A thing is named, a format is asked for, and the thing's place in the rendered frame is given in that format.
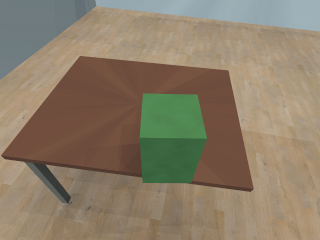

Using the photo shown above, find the carton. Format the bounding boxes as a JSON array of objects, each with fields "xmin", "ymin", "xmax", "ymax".
[{"xmin": 139, "ymin": 93, "xmax": 207, "ymax": 183}]

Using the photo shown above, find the table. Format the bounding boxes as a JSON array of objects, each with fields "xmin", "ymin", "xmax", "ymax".
[{"xmin": 1, "ymin": 56, "xmax": 254, "ymax": 204}]

